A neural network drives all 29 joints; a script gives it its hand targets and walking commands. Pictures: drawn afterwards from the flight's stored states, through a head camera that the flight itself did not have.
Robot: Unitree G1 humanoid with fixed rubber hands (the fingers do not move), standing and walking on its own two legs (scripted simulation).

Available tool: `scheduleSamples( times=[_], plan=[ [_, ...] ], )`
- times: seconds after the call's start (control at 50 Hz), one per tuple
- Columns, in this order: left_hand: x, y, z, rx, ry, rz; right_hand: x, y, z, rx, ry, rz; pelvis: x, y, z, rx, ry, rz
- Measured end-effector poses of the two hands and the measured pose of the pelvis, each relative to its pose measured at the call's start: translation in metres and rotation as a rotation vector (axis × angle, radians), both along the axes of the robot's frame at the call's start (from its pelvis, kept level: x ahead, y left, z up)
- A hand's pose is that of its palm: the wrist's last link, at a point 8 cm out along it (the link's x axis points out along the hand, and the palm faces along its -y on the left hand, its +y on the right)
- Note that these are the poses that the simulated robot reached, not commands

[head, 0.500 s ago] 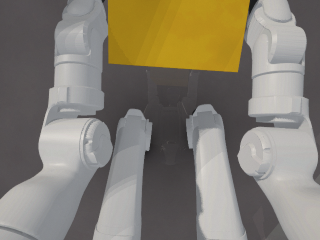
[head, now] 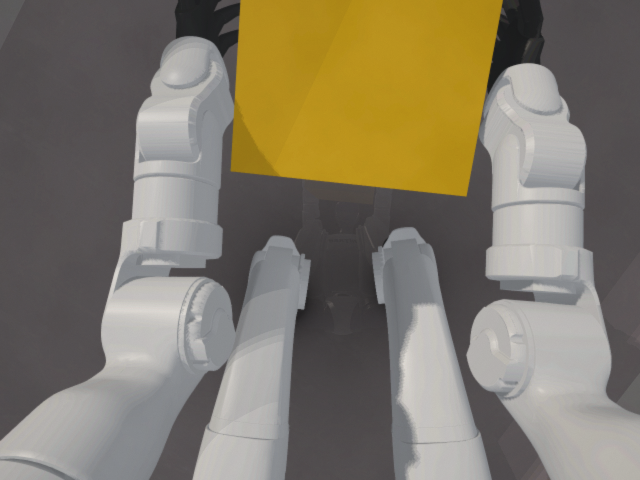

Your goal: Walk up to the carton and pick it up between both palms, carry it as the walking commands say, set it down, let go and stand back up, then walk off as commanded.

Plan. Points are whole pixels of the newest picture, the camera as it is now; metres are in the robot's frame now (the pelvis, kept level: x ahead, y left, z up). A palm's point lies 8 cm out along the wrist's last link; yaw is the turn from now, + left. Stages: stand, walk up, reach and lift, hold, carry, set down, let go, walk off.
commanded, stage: reach and lift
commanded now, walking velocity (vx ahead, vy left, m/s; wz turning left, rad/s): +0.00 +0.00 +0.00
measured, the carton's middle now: (348, 81) +0.50 -0.02 -0.15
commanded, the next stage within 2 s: none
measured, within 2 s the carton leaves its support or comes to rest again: neither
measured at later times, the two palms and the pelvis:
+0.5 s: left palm (159, 48) +0.49 +0.12 +0.00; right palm (549, 61) +0.47 -0.17 -0.01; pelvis -0.01 -0.01 +0.05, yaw -1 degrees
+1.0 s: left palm (102, 26) +0.47 +0.12 +0.07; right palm (620, 55) +0.45 -0.17 +0.06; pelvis +0.02 +0.01 +0.11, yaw +0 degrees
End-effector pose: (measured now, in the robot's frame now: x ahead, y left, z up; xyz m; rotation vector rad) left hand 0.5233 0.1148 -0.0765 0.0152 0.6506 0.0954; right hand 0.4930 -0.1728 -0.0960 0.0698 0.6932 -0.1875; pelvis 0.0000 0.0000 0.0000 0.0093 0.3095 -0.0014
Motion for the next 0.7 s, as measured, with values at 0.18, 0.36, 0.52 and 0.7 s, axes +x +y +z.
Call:
scheduleSamples(
  times=[0.18, 0.36, 0.52, 0.7],
  plan=[
    [-0.014, -0.007, 0.036, -0.013, -0.019, 0.006, -0.009, -0.008, 0.042, -0.014, -0.018, 0.008, -0.003, -0.007, 0.019, 0.019, -0.067, -0.013],
    [-0.024, -0.003, 0.057, -0.021, 0.000, 0.009, -0.017, -0.005, 0.067, -0.030, 0.002, 0.023, -0.009, -0.011, 0.039, 0.036, -0.099, -0.027],
    [-0.035, 0.010, 0.076, -0.018, -0.003, 0.025, -0.024, 0.008, 0.084, -0.007, 0.000, 0.022, -0.007, -0.007, 0.055, 0.021, -0.118, -0.024],
    [-0.040, 0.014, 0.101, -0.030, -0.008, 0.018, -0.032, 0.012, 0.110, -0.016, -0.006, 0.012, 0.000, 0.001, 0.074, -0.002, -0.156, -0.007]
  ],
)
